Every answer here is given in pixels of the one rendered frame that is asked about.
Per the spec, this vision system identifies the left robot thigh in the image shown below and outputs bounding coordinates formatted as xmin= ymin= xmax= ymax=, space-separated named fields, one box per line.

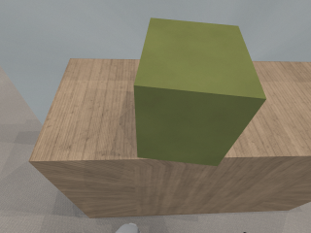
xmin=116 ymin=223 xmax=141 ymax=233

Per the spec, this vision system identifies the pedestal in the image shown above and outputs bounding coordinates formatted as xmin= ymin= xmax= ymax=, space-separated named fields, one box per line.
xmin=28 ymin=58 xmax=311 ymax=218

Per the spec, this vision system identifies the carton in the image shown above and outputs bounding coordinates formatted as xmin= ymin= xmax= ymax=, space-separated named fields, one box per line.
xmin=133 ymin=17 xmax=266 ymax=166

